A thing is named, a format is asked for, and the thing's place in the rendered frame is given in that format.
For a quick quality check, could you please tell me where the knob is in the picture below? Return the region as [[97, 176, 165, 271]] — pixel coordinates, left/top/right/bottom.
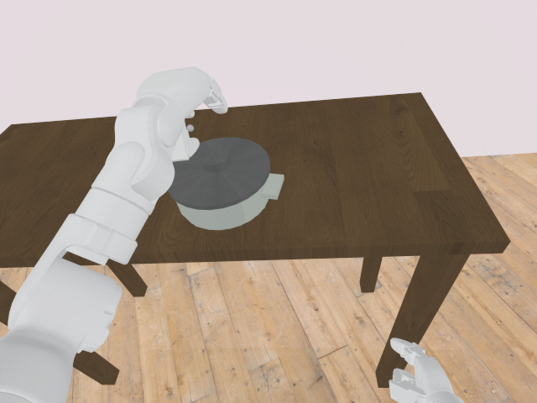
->
[[199, 147, 231, 173]]

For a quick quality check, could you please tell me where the left robot hand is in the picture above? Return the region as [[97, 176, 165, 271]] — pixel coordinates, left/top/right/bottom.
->
[[136, 66, 228, 162]]

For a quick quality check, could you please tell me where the left robot forearm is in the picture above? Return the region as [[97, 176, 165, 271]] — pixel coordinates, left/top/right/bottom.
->
[[8, 92, 185, 330]]

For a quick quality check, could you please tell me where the pot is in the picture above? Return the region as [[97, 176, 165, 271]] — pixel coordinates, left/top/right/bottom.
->
[[176, 173, 284, 230]]

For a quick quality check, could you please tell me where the table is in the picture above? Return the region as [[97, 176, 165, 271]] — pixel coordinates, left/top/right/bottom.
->
[[0, 92, 511, 388]]

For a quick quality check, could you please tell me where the robot left upper arm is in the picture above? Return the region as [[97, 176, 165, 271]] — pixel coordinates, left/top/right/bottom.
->
[[0, 257, 123, 403]]

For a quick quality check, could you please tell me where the lid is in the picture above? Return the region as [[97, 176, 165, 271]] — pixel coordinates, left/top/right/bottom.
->
[[168, 137, 270, 210]]

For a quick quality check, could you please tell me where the right robot hand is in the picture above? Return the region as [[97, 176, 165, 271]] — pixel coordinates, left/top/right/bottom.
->
[[389, 338, 454, 403]]

